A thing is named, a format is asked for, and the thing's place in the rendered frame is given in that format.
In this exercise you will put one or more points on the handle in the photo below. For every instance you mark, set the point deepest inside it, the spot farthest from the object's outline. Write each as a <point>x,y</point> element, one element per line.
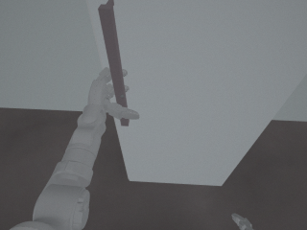
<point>107,18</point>

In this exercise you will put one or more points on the robot left hand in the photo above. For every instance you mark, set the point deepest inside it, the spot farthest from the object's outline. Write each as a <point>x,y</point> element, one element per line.
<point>100,94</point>

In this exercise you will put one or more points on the robot right hand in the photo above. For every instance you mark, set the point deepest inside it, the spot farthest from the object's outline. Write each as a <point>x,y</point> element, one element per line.
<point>243,223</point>

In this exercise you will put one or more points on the left robot forearm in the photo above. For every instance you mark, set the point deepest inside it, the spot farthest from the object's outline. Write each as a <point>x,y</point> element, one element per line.
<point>75,167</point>

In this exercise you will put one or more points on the robot left upper arm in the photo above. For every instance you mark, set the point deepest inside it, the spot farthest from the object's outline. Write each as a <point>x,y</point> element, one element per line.
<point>60,207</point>

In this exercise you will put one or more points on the fridge door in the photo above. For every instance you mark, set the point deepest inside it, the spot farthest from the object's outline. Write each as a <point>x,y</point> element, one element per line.
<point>206,77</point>

